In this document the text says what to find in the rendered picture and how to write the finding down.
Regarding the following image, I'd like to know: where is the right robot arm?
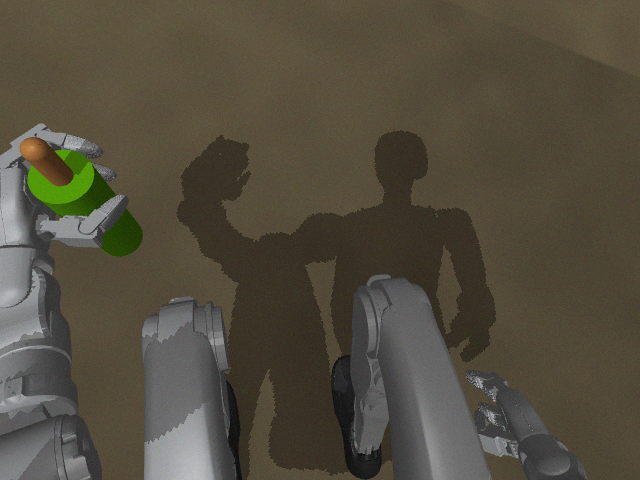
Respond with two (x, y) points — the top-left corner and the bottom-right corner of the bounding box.
(518, 434), (588, 480)

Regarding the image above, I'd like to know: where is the left robot hand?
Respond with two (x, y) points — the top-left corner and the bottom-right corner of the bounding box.
(0, 124), (129, 253)

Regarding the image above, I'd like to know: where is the right robot foot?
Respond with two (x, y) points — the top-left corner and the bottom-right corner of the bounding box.
(331, 355), (382, 479)

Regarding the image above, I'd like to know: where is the bottle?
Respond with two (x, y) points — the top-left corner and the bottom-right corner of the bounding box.
(20, 137), (143, 257)

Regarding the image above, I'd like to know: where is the left robot arm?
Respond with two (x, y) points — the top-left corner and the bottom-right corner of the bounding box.
(0, 245), (102, 480)

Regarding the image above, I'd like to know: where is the right robot hand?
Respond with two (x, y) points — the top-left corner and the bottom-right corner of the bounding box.
(466, 370), (550, 459)

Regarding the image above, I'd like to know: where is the left robot foot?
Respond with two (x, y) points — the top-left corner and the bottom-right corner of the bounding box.
(226, 380), (242, 480)

